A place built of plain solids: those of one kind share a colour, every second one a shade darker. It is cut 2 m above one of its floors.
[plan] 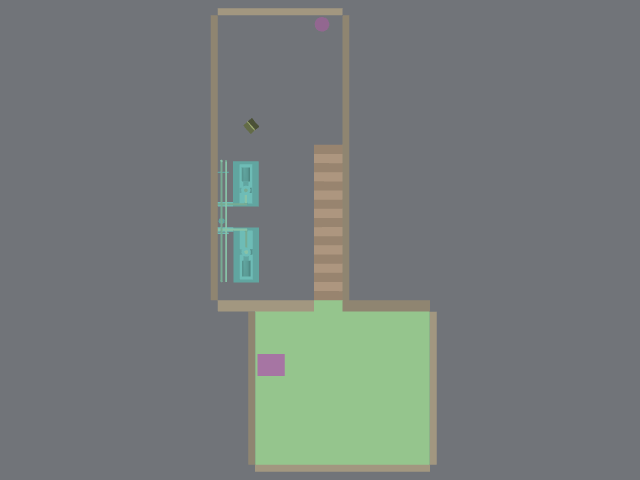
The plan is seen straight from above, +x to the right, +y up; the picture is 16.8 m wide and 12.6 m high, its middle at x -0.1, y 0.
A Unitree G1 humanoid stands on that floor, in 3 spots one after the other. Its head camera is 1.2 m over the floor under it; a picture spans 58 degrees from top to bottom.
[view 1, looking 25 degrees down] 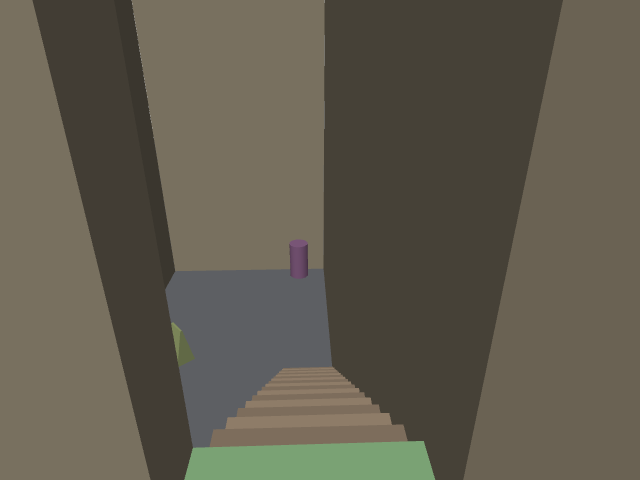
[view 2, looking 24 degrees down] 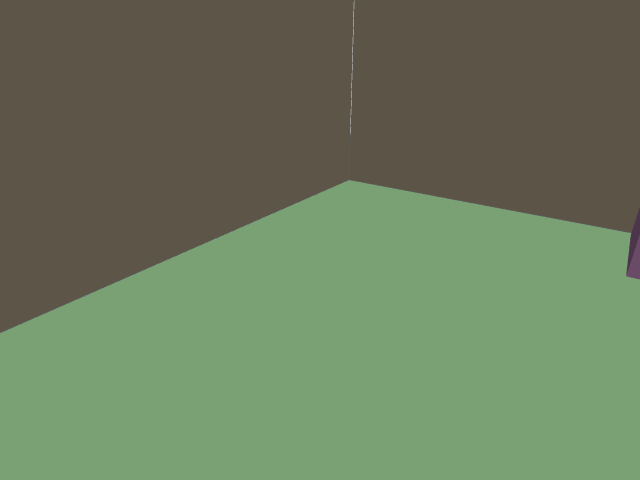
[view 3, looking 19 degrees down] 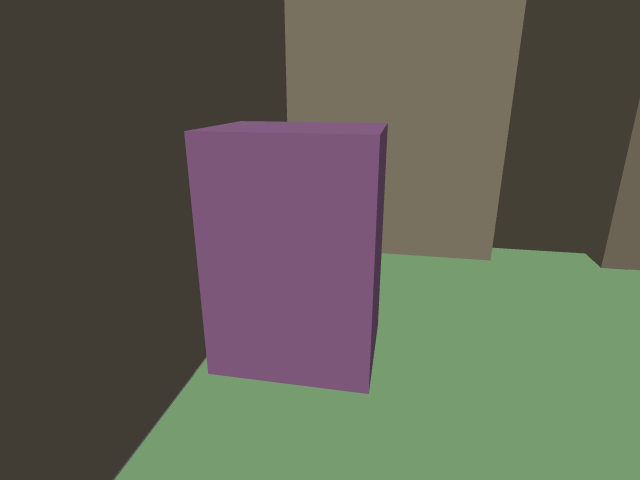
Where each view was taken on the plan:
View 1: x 0.12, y -2.58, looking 88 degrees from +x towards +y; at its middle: wall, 9.37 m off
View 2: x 1.76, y -3.75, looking -145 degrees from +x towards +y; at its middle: floor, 2.95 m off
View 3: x -0.94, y -5.08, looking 101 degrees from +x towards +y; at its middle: bin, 1.63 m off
